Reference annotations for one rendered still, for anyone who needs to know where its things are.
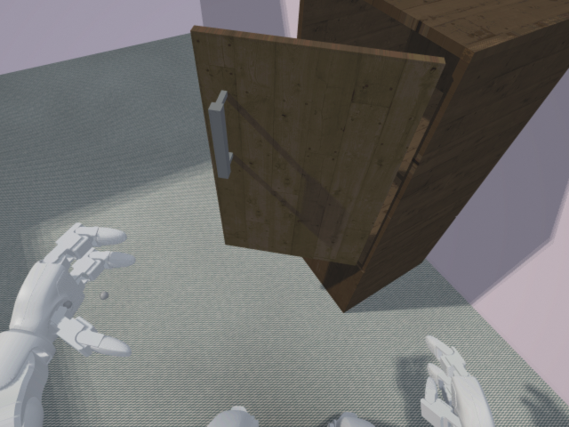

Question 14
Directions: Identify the robot left hand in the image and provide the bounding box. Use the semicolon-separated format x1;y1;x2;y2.
9;222;136;357

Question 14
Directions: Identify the cupboard door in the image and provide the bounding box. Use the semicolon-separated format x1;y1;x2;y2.
190;25;445;266

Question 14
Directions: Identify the robot right hand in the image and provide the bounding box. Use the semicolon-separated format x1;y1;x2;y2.
421;335;495;427

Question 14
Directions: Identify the handle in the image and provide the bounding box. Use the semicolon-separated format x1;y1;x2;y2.
208;90;233;179

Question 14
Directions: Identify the robot left forearm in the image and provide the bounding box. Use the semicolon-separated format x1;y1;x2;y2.
0;329;56;427

